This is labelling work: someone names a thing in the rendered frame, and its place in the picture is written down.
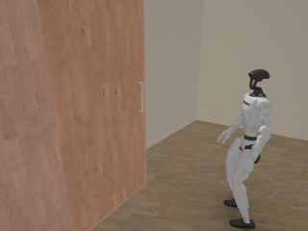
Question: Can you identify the robot torso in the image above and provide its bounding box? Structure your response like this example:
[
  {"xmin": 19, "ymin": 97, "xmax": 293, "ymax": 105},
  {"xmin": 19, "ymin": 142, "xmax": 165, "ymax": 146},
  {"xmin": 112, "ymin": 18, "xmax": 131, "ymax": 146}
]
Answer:
[{"xmin": 240, "ymin": 94, "xmax": 268, "ymax": 150}]

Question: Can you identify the handle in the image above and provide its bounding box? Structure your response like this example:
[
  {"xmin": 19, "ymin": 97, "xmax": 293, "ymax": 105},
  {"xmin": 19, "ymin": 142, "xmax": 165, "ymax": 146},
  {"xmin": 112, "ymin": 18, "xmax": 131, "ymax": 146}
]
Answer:
[{"xmin": 138, "ymin": 82, "xmax": 144, "ymax": 113}]

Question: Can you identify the robot left upper arm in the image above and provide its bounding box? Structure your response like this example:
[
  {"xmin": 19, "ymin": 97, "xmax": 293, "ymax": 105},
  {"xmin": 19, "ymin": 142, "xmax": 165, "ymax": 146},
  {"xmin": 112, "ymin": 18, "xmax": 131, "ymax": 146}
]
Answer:
[{"xmin": 256, "ymin": 97, "xmax": 272, "ymax": 135}]

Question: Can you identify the left robot forearm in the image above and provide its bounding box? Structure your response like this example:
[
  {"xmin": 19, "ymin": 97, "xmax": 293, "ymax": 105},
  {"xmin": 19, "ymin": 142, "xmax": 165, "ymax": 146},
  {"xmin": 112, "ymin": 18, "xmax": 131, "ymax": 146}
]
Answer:
[{"xmin": 246, "ymin": 126, "xmax": 271, "ymax": 162}]

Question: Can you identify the right robot forearm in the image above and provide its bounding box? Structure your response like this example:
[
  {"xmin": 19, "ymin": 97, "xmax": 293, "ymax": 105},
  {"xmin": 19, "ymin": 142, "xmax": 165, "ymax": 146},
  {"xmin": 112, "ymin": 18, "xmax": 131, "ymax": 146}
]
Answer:
[{"xmin": 228, "ymin": 114, "xmax": 243, "ymax": 133}]

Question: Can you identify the robot right hand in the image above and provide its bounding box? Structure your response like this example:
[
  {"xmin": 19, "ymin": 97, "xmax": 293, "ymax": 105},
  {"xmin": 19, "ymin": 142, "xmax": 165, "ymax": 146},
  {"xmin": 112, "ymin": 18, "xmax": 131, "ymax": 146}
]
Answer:
[{"xmin": 217, "ymin": 129, "xmax": 232, "ymax": 144}]

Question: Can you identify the robot left thigh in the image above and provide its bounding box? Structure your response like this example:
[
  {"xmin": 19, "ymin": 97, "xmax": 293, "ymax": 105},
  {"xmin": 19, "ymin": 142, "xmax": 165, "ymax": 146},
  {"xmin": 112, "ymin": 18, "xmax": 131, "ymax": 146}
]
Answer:
[{"xmin": 232, "ymin": 146, "xmax": 261, "ymax": 193}]

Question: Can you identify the wardrobe door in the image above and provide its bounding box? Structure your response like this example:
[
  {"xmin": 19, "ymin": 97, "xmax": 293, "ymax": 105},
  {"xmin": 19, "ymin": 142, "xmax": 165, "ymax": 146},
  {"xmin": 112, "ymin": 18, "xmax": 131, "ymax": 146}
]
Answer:
[
  {"xmin": 0, "ymin": 0, "xmax": 72, "ymax": 231},
  {"xmin": 37, "ymin": 0, "xmax": 145, "ymax": 231}
]

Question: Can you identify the robot left hand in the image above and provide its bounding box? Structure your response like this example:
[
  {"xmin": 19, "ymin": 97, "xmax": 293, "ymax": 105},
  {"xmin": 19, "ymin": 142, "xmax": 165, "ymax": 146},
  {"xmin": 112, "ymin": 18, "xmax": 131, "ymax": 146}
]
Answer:
[{"xmin": 232, "ymin": 158, "xmax": 254, "ymax": 182}]

